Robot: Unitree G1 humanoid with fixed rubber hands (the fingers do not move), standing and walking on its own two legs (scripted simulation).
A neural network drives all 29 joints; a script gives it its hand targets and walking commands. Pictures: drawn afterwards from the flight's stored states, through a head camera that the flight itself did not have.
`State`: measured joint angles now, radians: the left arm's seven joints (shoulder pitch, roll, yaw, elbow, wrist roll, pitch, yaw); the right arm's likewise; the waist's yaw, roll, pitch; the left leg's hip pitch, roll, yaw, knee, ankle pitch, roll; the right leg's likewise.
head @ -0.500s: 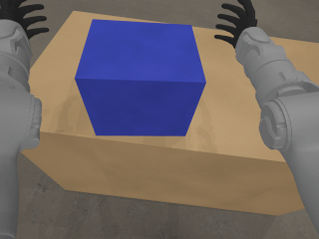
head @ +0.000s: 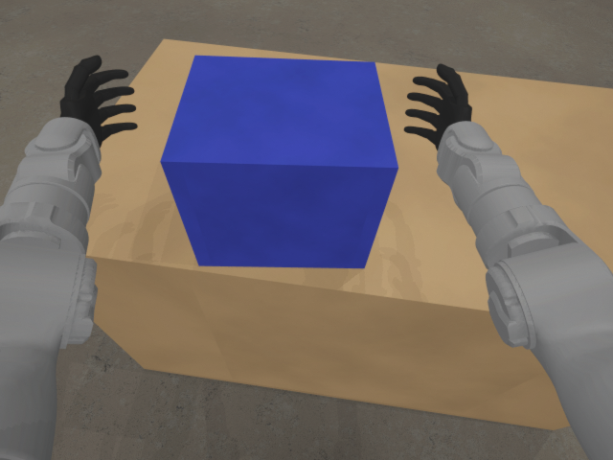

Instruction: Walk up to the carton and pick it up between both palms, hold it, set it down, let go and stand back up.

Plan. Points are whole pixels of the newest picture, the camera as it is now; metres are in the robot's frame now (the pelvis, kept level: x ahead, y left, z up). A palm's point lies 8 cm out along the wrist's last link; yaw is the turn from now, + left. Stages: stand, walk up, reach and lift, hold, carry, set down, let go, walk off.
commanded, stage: set down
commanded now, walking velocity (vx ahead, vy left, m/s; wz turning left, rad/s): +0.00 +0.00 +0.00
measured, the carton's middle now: (284, 167) +0.53 +0.02 +0.05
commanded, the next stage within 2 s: none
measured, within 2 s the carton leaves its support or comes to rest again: neither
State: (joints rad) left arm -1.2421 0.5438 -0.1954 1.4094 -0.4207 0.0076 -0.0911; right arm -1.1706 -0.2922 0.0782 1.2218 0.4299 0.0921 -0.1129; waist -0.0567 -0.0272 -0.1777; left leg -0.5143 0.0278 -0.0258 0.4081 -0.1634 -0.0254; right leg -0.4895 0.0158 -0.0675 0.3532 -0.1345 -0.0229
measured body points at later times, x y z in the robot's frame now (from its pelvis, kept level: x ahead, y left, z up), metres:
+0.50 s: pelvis -0.02 +0.01 +0.00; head +0.01 +0.03 +0.45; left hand +0.44 +0.26 +0.15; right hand +0.43 -0.19 +0.14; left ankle +0.00 +0.13 -0.74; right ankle +0.01 -0.10 -0.74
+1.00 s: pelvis +0.00 +0.01 +0.01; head +0.00 +0.03 +0.46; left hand +0.38 +0.26 +0.10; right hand +0.36 -0.18 +0.09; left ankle +0.00 +0.13 -0.74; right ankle +0.01 -0.10 -0.74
